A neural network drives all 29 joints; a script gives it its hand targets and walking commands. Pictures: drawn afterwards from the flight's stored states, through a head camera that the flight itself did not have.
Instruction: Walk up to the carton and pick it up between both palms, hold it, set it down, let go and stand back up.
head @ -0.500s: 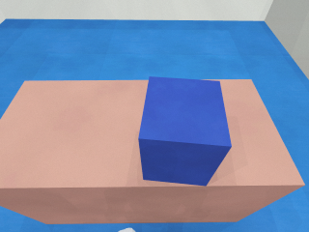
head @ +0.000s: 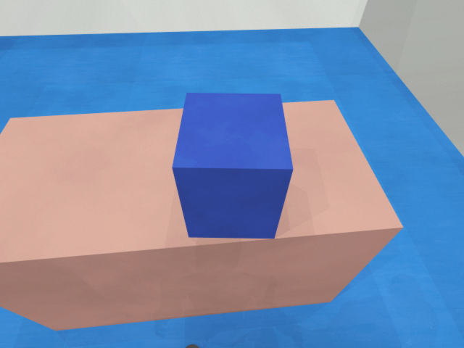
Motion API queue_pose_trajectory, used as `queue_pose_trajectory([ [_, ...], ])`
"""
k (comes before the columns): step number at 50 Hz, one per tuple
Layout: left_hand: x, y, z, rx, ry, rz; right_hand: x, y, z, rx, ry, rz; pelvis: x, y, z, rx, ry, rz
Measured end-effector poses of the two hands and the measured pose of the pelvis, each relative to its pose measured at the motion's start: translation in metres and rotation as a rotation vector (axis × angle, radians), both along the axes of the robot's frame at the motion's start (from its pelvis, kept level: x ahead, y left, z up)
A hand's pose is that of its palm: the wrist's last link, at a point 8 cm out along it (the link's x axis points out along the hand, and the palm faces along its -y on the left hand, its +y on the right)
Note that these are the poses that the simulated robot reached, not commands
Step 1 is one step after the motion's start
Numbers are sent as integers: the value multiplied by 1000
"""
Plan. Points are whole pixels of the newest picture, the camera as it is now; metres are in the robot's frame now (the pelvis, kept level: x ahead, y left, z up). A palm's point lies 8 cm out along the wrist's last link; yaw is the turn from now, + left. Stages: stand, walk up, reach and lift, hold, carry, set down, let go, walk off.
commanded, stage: walk up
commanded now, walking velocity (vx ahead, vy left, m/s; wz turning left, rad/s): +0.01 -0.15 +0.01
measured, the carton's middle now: (232, 169) +0.49 +0.01 -0.01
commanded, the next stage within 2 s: none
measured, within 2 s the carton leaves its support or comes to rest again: neither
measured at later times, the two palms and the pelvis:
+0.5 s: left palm out of the picture -0.11 +0.12 -0.09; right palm out of the picture +0.02 -0.32 -0.15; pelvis +0.00 -0.08 +0.02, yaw +1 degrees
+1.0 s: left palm out of the picture +0.08 +0.23 -0.15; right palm (351, 330) +0.19 -0.21 -0.13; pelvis +0.11 +0.01 +0.00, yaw +1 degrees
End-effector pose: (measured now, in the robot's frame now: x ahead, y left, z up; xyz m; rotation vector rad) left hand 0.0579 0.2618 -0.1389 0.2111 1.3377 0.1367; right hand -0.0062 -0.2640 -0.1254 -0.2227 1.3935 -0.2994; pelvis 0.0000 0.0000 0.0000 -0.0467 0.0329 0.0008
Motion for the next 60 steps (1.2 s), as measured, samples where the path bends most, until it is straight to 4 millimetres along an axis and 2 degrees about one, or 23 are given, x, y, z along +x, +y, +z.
queue_pose_trajectory([
  [3,-37,-16,9,53,9,13,1,-27,-19,27,-43,6,-17,-21,-6,39,7,-5],
  [5,-72,-30,17,82,38,49,3,-41,-27,58,-63,18,-28,-33,-6,49,-8,9],
  [8,-122,-54,36,97,82,100,4,-48,-25,124,-66,27,-33,-48,7,105,-23,9],
  [11,-156,-78,50,99,136,122,4,-50,-21,182,-76,26,-34,-59,19,137,-26,-5],
  [14,-165,-98,53,87,142,136,-6,-51,-21,203,-41,35,-34,-70,22,134,-22,10],
  [17,-162,-118,47,58,122,143,-17,-54,-24,212,22,45,-32,-78,20,118,-11,21],
  [20,-160,-131,45,38,118,178,-16,-58,-24,216,59,52,-23,-80,20,118,8,9],
  [23,-161,-136,46,29,138,194,3,-60,-23,209,47,77,-10,-78,20,121,12,12],
  [26,-164,-138,46,20,170,209,33,-55,-24,202,24,115,2,-73,18,119,9,13],
  [30,-172,-136,47,3,244,230,88,-36,-23,203,-41,165,21,-63,15,120,4,1],
  [34,-174,-126,46,-18,338,245,153,-3,-22,216,-135,207,44,-45,10,110,-5,-2],
  [38,-160,-111,29,-68,415,261,208,36,-24,208,-222,227,72,-23,-4,74,-21,11],
  [41,-127,-92,10,-94,402,254,222,56,-21,190,-233,219,91,-10,-9,82,-31,17],
  [46,-38,-55,-5,-77,246,174,206,68,-12,159,-176,165,111,7,1,59,-51,13],
  [49,11,-37,-7,-50,151,121,200,61,-7,121,-180,133,111,12,3,48,-59,10],
  [51,37,-27,-8,-31,101,94,192,53,-3,99,-183,113,107,11,4,35,-62,14],
  [56,80,-10,-7,-10,3,44,155,18,7,14,-131,61,94,1,5,13,-58,12],
  [60,96,-10,1,9,-59,32,126,-7,7,-12,-86,43,83,-9,4,8,-48,10],
])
